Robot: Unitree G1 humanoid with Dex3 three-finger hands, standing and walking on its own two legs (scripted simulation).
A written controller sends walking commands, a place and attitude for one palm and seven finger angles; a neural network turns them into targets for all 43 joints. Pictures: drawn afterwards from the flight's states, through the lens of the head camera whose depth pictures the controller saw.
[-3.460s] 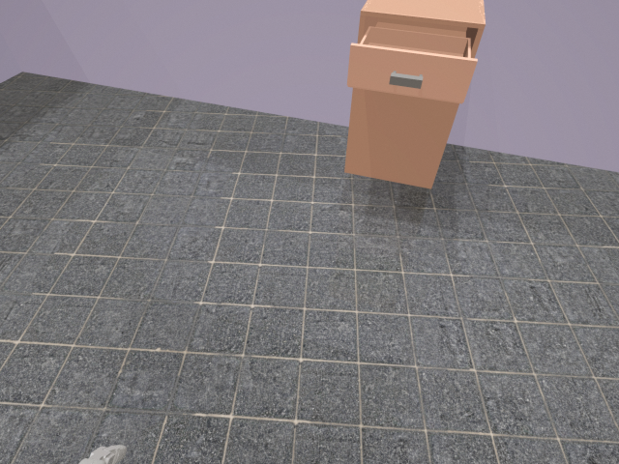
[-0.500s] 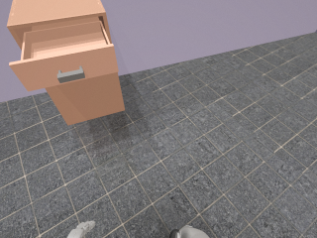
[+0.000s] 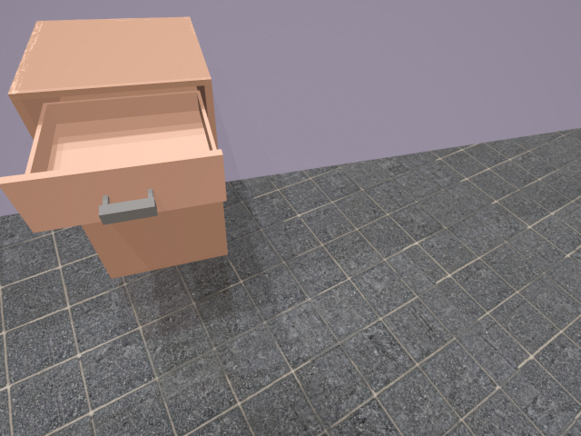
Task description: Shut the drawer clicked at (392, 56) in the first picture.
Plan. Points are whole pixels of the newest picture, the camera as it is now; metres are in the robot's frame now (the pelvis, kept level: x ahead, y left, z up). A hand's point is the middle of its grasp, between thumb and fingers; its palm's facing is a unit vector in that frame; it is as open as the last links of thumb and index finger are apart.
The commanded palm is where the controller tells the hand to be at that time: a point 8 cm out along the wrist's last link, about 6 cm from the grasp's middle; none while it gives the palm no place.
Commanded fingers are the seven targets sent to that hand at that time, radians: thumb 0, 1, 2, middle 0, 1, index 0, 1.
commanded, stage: turn to face it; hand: left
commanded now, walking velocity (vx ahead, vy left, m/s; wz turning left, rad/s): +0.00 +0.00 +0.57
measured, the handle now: (128, 203) +0.53 +0.39 -0.07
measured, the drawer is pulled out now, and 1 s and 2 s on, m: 0.29 0.29 0.29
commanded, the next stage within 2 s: take the last steps up to it in 0.58 s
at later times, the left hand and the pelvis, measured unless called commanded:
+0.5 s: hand out of the picture +0.13 +0.17 -0.14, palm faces +0.23 -0.93 -0.27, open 7.3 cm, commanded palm none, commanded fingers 0.00 0.90 0.90 -0.20 -0.30 -0.20 -0.30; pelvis +0.06 -0.04 +0.01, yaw +13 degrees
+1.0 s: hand out of the picture -0.05 +0.17 -0.17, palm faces +0.42 -0.89 -0.17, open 7.4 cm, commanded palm none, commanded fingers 0.00 0.90 0.90 -0.20 -0.30 -0.20 -0.30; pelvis +0.06 +0.00 +0.02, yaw +22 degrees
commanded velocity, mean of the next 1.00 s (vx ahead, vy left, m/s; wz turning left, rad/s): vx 0.10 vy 0.00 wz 0.29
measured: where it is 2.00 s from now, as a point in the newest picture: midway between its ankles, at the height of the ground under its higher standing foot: (261, 416)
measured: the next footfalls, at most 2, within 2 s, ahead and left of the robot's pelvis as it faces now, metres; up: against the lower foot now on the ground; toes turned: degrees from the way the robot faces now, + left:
right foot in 0.40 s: +0.15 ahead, -0.13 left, +0.00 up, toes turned +5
left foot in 0.86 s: +0.03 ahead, +0.09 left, +0.00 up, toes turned +26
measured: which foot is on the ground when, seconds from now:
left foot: down 0.00-0.40, up 0.42-0.84, down 0.86-1.00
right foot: up 0.00-0.38, down 0.40-0.86, up 0.88-1.00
